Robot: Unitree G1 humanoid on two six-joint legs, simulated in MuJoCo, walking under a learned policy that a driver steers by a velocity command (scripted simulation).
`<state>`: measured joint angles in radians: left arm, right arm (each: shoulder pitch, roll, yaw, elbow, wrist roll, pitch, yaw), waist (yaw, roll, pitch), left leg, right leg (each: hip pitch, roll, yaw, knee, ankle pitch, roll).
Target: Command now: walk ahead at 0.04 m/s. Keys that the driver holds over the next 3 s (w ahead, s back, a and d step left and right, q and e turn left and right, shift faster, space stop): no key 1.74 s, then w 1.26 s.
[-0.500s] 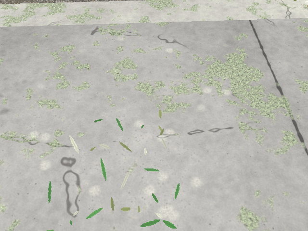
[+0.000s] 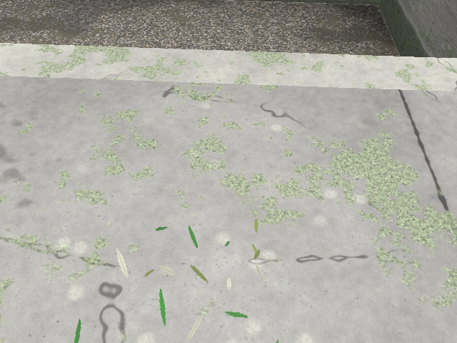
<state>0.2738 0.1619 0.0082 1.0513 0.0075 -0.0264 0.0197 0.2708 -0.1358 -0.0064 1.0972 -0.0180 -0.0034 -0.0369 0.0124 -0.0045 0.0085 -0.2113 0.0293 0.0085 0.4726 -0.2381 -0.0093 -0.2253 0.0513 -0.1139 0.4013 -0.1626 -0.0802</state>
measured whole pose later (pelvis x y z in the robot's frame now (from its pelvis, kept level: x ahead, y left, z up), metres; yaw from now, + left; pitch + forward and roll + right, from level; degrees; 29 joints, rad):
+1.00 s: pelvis +0.03 +0.02 +0.00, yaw -1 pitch -1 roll +0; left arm 0.33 0.11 -0.01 1.17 0.01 -0.01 0.04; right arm 0.34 -0.11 0.02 1.16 -0.01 -0.02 -0.05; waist 0.01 0.00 0.02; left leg -0.12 -0.02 0.03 0.38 -0.24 0.03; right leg -0.17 0.01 -0.07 0.38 -0.19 -0.04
